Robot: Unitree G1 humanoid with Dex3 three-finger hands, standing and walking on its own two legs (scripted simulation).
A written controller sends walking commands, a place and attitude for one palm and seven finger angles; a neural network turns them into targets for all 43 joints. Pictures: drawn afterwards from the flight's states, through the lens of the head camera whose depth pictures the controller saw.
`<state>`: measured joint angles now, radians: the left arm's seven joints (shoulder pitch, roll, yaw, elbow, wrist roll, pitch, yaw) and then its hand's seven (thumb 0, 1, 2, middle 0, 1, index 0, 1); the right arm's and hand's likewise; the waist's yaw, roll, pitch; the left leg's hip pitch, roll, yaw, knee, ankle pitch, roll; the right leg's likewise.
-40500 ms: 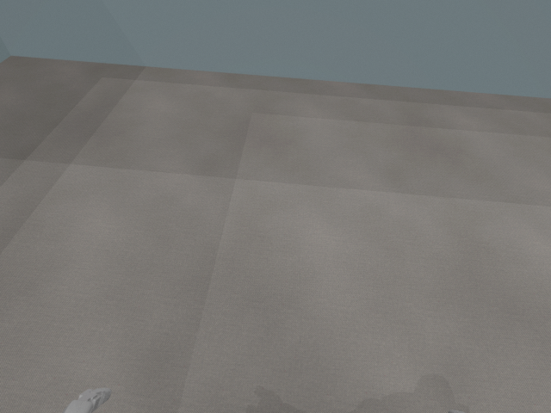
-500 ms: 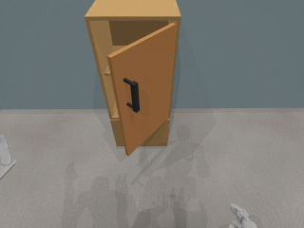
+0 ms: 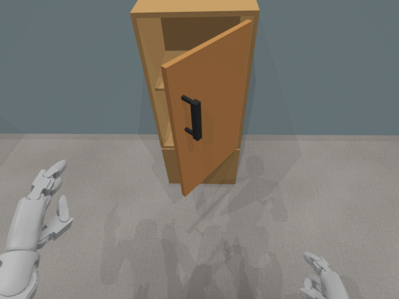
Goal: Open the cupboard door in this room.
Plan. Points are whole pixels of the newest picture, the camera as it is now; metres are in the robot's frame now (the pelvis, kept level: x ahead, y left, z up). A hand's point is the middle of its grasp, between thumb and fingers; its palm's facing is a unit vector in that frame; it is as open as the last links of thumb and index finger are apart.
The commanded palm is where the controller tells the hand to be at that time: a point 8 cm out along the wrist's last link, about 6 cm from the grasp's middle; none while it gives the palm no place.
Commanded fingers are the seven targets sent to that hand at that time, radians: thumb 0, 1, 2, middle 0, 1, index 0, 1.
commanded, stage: let the arm hang, fingers relaxed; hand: left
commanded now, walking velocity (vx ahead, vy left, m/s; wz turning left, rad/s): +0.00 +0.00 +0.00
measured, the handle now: (191, 118) +0.59 +0.06 +0.01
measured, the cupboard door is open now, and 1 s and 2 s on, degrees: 50 50 50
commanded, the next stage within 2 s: look to check the result in 1.02 s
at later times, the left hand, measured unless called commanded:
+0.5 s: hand out of the picture -0.02 +0.20 -0.16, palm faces +0.02 -0.96 -0.28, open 7.3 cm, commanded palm none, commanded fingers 0.00 0.90 0.90 -0.20 -0.30 -0.20 -0.30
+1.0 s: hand out of the picture +0.05 +0.19 -0.16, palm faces +0.01 -0.98 -0.21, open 7.4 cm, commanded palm none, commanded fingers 0.00 0.90 0.90 -0.20 -0.30 -0.20 -0.30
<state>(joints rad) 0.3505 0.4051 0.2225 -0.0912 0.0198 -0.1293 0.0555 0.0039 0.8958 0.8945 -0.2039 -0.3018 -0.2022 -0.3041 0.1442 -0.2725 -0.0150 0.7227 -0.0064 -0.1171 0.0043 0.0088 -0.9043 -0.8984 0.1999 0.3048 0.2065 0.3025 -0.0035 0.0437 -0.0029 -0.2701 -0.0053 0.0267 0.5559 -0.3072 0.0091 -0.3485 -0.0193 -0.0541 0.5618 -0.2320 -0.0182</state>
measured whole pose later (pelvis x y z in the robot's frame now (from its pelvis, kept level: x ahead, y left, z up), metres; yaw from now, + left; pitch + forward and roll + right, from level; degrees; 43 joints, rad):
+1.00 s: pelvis +0.00 +0.00 +0.01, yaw +1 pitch -1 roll +0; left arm 0.16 0.18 0.01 1.13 0.01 -0.01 0.02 0.00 0.91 0.89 -0.20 -0.30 -0.20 -0.30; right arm 0.24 -0.18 0.00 1.12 -0.03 0.00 -0.02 0.00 -0.91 -0.90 0.20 0.30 0.20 0.30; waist -0.02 0.00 0.06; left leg -0.15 -0.01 0.02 0.38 -0.22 0.01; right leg -0.22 -0.02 -0.05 0.40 -0.15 -0.02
